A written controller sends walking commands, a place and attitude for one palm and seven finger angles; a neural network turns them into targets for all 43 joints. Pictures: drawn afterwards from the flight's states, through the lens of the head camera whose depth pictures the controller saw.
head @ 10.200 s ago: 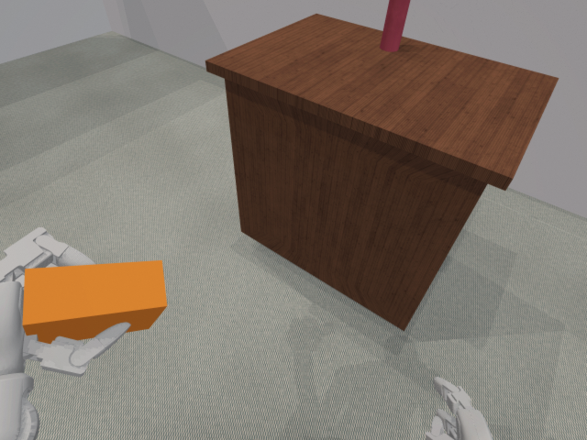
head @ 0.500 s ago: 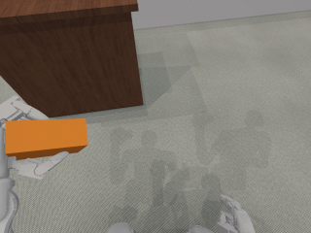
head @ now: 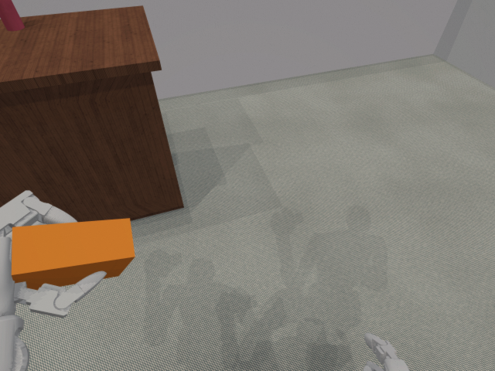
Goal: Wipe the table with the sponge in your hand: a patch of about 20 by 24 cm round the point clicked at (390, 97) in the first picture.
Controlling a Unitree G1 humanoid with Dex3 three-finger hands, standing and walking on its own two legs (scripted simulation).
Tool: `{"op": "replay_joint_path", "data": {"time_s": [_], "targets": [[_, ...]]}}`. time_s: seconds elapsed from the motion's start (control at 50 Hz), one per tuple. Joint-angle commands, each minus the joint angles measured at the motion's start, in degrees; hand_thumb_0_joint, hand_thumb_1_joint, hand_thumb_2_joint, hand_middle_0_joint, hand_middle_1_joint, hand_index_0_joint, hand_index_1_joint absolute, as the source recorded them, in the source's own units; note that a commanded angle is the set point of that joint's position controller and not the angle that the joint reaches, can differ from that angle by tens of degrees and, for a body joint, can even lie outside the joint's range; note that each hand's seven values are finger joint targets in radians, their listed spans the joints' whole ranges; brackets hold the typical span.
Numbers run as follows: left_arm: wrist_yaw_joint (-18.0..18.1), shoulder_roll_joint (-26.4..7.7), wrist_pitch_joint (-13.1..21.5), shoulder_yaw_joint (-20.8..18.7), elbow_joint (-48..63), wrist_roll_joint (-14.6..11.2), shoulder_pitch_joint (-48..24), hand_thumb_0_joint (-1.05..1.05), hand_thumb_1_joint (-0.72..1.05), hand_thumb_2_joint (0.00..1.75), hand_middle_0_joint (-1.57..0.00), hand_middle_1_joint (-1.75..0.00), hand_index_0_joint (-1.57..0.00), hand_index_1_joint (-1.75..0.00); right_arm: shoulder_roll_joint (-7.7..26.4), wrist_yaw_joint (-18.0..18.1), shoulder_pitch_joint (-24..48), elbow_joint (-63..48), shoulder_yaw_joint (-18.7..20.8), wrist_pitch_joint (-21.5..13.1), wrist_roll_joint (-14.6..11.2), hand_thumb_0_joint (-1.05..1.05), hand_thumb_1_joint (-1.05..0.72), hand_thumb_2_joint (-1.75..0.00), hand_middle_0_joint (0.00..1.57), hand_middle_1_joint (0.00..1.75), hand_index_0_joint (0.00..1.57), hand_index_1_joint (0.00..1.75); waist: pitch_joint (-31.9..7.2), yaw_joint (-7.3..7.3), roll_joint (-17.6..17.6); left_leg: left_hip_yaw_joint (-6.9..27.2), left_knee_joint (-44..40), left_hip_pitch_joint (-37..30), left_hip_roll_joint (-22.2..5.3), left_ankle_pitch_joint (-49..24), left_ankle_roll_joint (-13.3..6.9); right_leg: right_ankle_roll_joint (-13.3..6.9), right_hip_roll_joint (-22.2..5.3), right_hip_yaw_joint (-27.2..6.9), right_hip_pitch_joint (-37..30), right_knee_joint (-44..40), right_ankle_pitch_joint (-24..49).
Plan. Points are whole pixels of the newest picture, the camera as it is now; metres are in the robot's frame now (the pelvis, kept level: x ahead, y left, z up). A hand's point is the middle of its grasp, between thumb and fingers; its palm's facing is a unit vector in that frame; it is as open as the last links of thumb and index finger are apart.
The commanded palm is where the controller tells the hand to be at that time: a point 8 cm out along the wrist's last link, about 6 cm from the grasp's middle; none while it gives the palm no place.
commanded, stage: take the last steps up to it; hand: left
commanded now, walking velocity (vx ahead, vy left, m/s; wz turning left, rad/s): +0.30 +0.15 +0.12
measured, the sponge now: (91, 253) +0.22 +0.21 +0.15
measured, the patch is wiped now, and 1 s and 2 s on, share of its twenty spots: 0.00 0.00 0.00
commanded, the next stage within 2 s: none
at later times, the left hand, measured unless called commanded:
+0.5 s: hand (37, 213) +0.26 +0.29 +0.17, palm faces +0.44 -0.79 -0.43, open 9.5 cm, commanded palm +0.19 +0.33 +0.19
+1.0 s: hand (43, 158) +0.36 +0.33 +0.18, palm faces +0.39 -0.79 -0.47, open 9.5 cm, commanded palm +0.30 +0.39 +0.19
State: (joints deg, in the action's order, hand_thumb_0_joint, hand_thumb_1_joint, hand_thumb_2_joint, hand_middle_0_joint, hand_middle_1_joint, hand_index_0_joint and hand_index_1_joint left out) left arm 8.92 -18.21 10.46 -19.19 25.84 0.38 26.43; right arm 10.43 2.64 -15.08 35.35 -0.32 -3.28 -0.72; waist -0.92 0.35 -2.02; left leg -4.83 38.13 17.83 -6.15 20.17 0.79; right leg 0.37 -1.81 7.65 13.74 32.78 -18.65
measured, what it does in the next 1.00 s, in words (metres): walks ahead: left foot, then right foot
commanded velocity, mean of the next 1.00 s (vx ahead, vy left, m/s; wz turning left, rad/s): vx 0.30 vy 0.15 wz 0.03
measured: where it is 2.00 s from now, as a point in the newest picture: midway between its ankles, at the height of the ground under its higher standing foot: (192, 345)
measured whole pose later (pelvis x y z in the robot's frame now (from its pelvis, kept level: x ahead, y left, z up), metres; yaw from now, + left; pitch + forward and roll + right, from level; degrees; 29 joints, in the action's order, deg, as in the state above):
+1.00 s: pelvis +0.16 +0.10 +0.01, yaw +4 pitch +1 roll +2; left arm 8.4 -21.5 14.2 -19.8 34.7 0.1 29.5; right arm 15.6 2.2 -11.6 33.9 3.8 -2.6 0.0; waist 6.8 0.9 2.1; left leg -9.5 32.9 23.1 -4.3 12.5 0.4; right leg 3.2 -9.0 9.0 8.9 30.6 -21.4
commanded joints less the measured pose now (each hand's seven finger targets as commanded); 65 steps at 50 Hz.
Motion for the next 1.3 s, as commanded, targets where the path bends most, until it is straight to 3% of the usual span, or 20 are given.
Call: {"op": "replay_joint_path", "data": {"time_s": [0.0, 0.12, 0.26, 0.3, 0.32, 0.34, 0.38, 0.48, 0.56, 0.58, 0.6, 0.62, 0.76, 0.92, 0.96, 0.98, 1.0, 1.02, 1.06, 1.28], "targets": [[1.63, -17.87, 5.07, -8.92, 16.66, -0.95, -12.95, 0.00, 0.10, 1.30, -1.20, -1.60, -1.20, -1.60, 7.50, 1.04, 10.94, -7.48, 2.71, -2.42, 0.85, 0.00, -0.90, -0.90, 0.20, 0.30, 0.20, 0.30, 0.71, 0.12, 10.70, 5.17, 27.83, 22.68, 2.40, 7.82, -0.21, -11.84, -26.96, -32.28, -8.96, -22.07, -2.28], [0.28, -15.16, 7.32, -12.08, 12.95, -1.71, 0.49, 0.00, 0.10, 1.30, -1.20, -1.60, -1.20, -1.60, 5.41, 0.23, 9.05, -7.42, 2.43, 0.54, 0.53, 0.00, -0.90, -0.90, 0.20, 0.30, 0.20, 0.30, -0.77, -0.45, 9.39, 2.52, 14.23, 16.14, -0.98, -1.72, 0.47, -8.71, -18.32, -10.15, -7.97, -16.90, 15.81], [1.56, -11.57, 6.15, -8.21, 14.27, -1.42, -0.75, 0.00, 0.10, 1.30, -1.20, -1.60, -1.20, -1.60, 5.76, 0.83, 7.04, -9.10, 3.99, -1.28, 0.82, 0.00, -0.90, -0.90, 0.20, 0.30, 0.20, 0.30, -5.16, 0.33, 11.03, -7.30, -10.62, -2.94, 4.81, -7.78, -0.83, -5.05, -14.13, -7.53, -7.26, -8.03, 15.45], [1.57, -11.22, 6.56, -6.84, 16.68, -1.44, -3.29, 0.00, 0.10, 1.30, -1.20, -1.60, -1.20, -1.60, 7.44, 1.63, 5.48, -9.39, 4.94, -2.09, 0.48, 0.00, -0.90, -0.90, 0.20, 0.30, 0.20, 0.30, -7.31, -1.37, 0.15, -1.37, -15.08, -15.58, 0.51, -10.02, -3.82, -1.55, -9.45, -3.24, 1.53, 7.28, 13.66], [1.60, -10.59, 6.84, -6.03, 18.59, -1.46, -4.81, 0.00, 0.10, 1.30, -1.20, -1.60, -1.20, -1.60, 8.92, 1.46, 5.76, -9.56, 5.41, -2.25, 0.33, 0.00, -0.90, -0.90, 0.20, 0.30, 0.20, 0.30, -8.74, -1.65, -11.85, 12.67, -15.93, -22.97, -9.79, -18.51, -8.70, 1.19, -3.89, 1.02, 12.94, 19.51, -4.12], [1.80, -11.74, 7.19, -5.89, 19.49, -0.71, -6.15, 0.00, 0.10, 1.30, -1.20, -1.60, -1.20, -1.60, 8.32, 1.23, 5.91, -10.14, 5.24, -2.65, 0.14, 0.00, -0.90, -0.90, 0.20, 0.30, 0.20, 0.30, -8.02, -1.05, -13.85, 21.76, -18.80, -22.62, -15.66, -23.76, -13.47, 0.96, -1.50, -1.34, 18.08, 30.21, -18.15], [1.25, -15.19, 7.09, -7.76, 17.86, -0.35, -8.87, 0.00, 0.10, 1.30, -1.20, -1.60, -1.20, -1.60, 7.36, 1.20, 7.48, -8.23, 4.51, -3.57, 0.41, 0.00, -0.90, -0.90, 0.20, 0.30, 0.20, 0.30, -3.98, -0.93, -11.22, 22.33, -21.38, -13.21, -15.92, -9.59, -15.73, 0.83, -4.97, -5.34, 20.10, 35.54, -15.82], [1.23, -13.79, 7.17, -8.60, 23.19, -1.62, -2.85, 0.00, 0.10, 1.30, -1.20, -1.60, -1.20, -1.60, 7.07, 0.53, 7.62, -7.86, 3.97, -5.43, -0.38, 0.00, -0.90, -0.90, 0.20, 0.30, 0.20, 0.30, -3.99, 0.39, -14.09, 6.00, -19.99, -6.98, -8.31, -9.81, -11.02, 1.37, -3.60, 0.41, 9.72, 17.03, -7.74], [1.22, -12.28, 5.84, -8.99, 16.25, -1.75, 0.51, 0.00, 0.10, 1.30, -1.20, -1.60, -1.20, -1.60, 6.62, 0.54, 7.75, -7.24, 3.27, -4.67, 0.14, 0.00, -0.90, -0.90, 0.20, 0.30, 0.20, 0.30, -4.80, 0.69, -7.14, 2.97, -10.64, 0.48, -6.34, -3.73, -6.82, 0.70, -1.85, 2.16, -5.28, -3.34, -0.06], [1.09, -12.21, 5.25, -9.10, 12.61, -1.57, 1.80, 0.00, 0.10, 1.30, -1.20, -1.60, -1.20, -1.60, 5.90, 0.62, 7.30, -7.23, 3.34, -3.86, 0.07, 0.00, -0.90, -0.90, 0.20, 0.30, 0.20, 0.30, -5.46, 0.82, 2.27, -0.19, 0.74, 5.27, -2.89, -0.80, -5.07, -1.80, -7.31, -6.17, -9.44, -10.02, 0.03], [0.91, -13.75, 4.63, -9.77, 10.83, -1.39, 0.36, 0.00, 0.10, 1.30, -1.20, -1.60, -1.20, -1.60, 4.95, 0.34, 8.29, -7.96, 3.22, -2.94, 0.15, 0.00, -0.90, -0.90, 0.20, 0.30, 0.20, 0.30, -4.10, 0.51, 19.11, -4.01, 16.64, 18.38, 3.84, 7.16, -2.04, -7.40, -19.60, -28.61, -15.00, -16.11, 0.30], [0.91, -14.68, 4.57, -11.52, 9.00, -2.57, -1.20, 0.00, 0.10, 1.30, -1.20, -1.60, -1.20, -1.60, 6.19, -0.01, 10.48, -8.59, 3.28, -2.65, 0.37, 0.00, -0.90, -0.90, 0.20, 0.30, 0.20, 0.30, -2.23, 0.96, 20.70, 1.87, 29.35, 25.58, 4.32, 10.68, -0.38, -11.14, -27.63, -38.91, -15.04, -19.57, 2.59], [-0.61, -11.92, 7.82, -7.73, 8.18, -1.62, -2.69, 0.00, 0.10, 1.30, -1.20, -1.60, -1.20, -1.60, 6.57, -0.85, 9.95, -6.34, 2.70, -0.14, 0.55, 0.00, -0.90, -0.90, 0.20, 0.30, 0.20, 0.30, -0.86, -0.18, 9.60, 2.62, 25.54, 23.98, -0.14, -3.87, 1.19, -7.07, -17.97, -8.74, -12.25, -13.72, 29.53], [1.86, -15.44, 7.31, -10.79, 21.82, -1.12, -2.44, 0.00, 0.10, 1.30, -1.20, -1.60, -1.20, -1.60, 5.77, -0.34, 8.24, -10.25, 4.25, -2.50, 0.85, 0.00, -0.90, -0.90, 0.20, 0.30, 0.20, 0.30, -5.62, 1.41, 13.68, -7.11, -4.26, 3.06, 3.83, -7.08, -0.46, -6.52, -17.03, -5.46, -11.91, -8.53, 33.51], [2.18, -15.20, 7.53, -11.76, 21.74, -1.19, -1.85, 0.00, 0.10, 1.30, -1.20, -1.60, -1.20, -1.60, 6.45, 0.41, 6.75, -10.12, 5.18, -2.36, 0.78, 0.00, -0.90, -0.90, 0.20, 0.30, 0.20, 0.30, -8.60, -0.18, 6.19, -9.10, -12.47, -7.78, 5.77, -11.88, -0.53, -4.14, -13.61, -2.89, -8.90, 1.20, 31.19], [1.99, -13.53, 7.83, -10.55, 21.23, -1.38, -0.37, 0.00, 0.10, 1.30, -1.20, -1.60, -1.20, -1.60, 7.64, 0.72, 5.64, -10.22, 6.00, -2.34, 0.32, 0.00, -0.90, -0.90, 0.20, 0.30, 0.20, 0.30, -11.23, -1.09, -3.50, -5.42, -14.19, -16.50, 2.87, -13.82, -1.14, -2.35, -11.17, -0.50, -4.10, 12.13, 22.65], [2.04, -12.87, 8.44, -10.25, 23.14, -1.46, -1.31, 0.00, 0.10, 1.30, -1.20, -1.60, -1.20, -1.60, 8.91, 0.52, 6.04, -10.32, 6.48, -2.27, 0.27, 0.00, -0.90, -0.90, 0.20, 0.30, 0.20, 0.30, -12.07, -1.00, -18.06, 10.09, -14.79, -25.36, -8.87, -22.92, -6.18, 0.28, -4.49, 1.93, 10.52, 25.65, -5.73], [2.36, -14.07, 8.67, -10.31, 21.36, -0.92, -1.31, 0.00, 0.10, 1.30, -1.20, -1.60, -1.20, -1.60, 8.50, 0.26, 5.53, -10.79, 5.91, -2.52, 0.40, 0.00, -0.90, -0.90, 0.20, 0.30, 0.20, 0.30, -11.44, -0.89, -19.14, 22.95, -17.47, -23.80, -16.68, -29.76, -11.76, 0.19, -0.78, -2.22, 16.64, 37.33, -20.87], [1.46, -16.21, 8.28, -12.02, 15.30, -1.59, -3.12, 0.00, 0.10, 1.30, -1.20, -1.60, -1.20, -1.60, 8.15, -0.15, 7.79, -9.52, 5.29, -2.73, 0.17, 0.00, -0.90, -0.90, 0.20, 0.30, 0.20, 0.30, -6.68, -0.98, -12.21, 21.03, -20.79, -12.63, -16.98, -12.70, -14.34, 0.13, -4.66, -5.33, 20.03, 42.20, -16.55], [0.23, -13.39, 5.67, -9.71, 18.72, -2.41, 0.98, 0.00, 0.10, 1.30, -1.20, -1.60, -1.20, -1.60, 6.58, 0.39, 6.84, -7.84, 3.17, -5.10, 0.15, 0.00, -0.90, -0.90, 0.20, 0.30, 0.20, 0.30, -7.05, -0.18, -7.72, 4.62, -20.30, -10.16, -10.05, -17.96, -9.73, 2.11, -2.40, 2.56, 9.70, 11.58, -3.62]]}}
